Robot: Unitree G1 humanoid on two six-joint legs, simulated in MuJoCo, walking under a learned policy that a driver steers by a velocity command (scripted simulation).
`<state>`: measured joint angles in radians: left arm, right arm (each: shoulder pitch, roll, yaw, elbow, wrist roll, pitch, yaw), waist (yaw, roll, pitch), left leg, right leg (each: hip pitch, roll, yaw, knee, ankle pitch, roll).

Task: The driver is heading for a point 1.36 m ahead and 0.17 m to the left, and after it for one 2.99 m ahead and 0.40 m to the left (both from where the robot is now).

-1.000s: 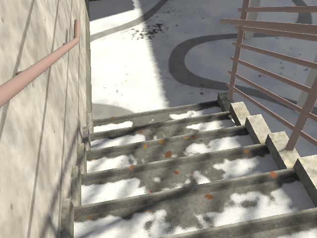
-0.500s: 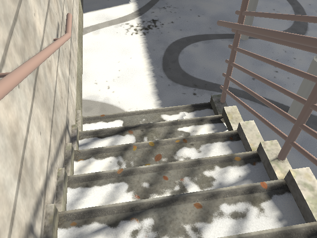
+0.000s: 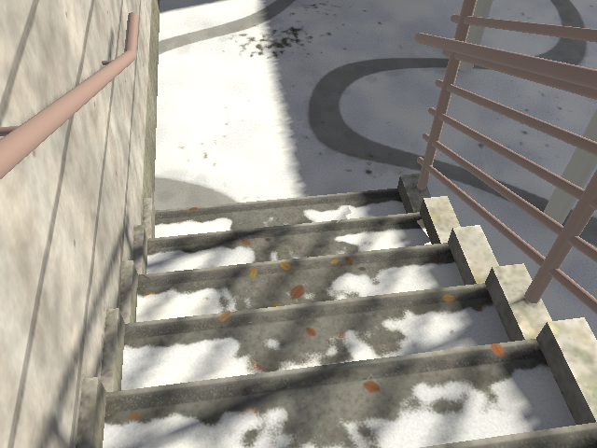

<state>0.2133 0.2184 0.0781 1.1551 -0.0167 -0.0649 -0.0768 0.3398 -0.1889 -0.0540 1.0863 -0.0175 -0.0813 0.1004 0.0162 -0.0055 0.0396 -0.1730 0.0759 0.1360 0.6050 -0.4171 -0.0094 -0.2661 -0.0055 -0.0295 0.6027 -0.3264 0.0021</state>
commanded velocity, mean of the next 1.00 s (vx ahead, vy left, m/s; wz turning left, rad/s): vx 0.01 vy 0.00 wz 0.00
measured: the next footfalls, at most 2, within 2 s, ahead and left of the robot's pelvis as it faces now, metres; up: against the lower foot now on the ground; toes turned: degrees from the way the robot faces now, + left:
left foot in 1.60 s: +0.38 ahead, +0.11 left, -0.16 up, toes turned +4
